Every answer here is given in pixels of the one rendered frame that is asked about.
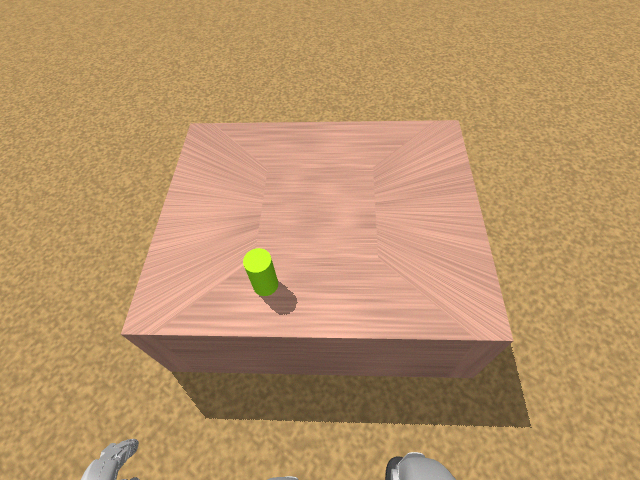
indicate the right robot foot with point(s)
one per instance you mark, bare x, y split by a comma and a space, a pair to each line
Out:
392, 465

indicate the left robot hand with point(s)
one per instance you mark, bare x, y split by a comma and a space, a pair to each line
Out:
112, 458

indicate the can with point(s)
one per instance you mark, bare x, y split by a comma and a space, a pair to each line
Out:
260, 270

